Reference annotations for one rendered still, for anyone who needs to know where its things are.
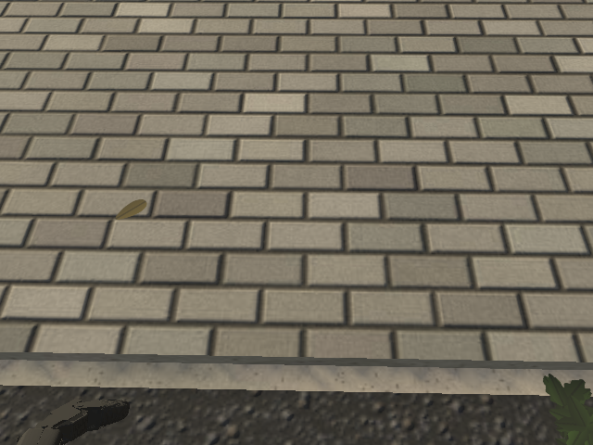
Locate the robot left hand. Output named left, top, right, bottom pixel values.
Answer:
left=17, top=399, right=130, bottom=445

